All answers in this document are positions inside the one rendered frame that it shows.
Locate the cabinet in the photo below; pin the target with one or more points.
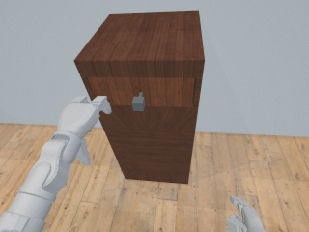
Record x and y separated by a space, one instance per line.
155 144

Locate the robot left forearm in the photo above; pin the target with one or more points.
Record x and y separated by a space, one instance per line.
45 179

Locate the drawer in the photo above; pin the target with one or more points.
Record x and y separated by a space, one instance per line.
157 91

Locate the right robot hand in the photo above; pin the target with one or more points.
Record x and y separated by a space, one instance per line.
248 219

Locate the handle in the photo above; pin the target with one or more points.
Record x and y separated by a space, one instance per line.
138 102

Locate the left robot hand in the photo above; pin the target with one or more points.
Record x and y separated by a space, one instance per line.
79 117

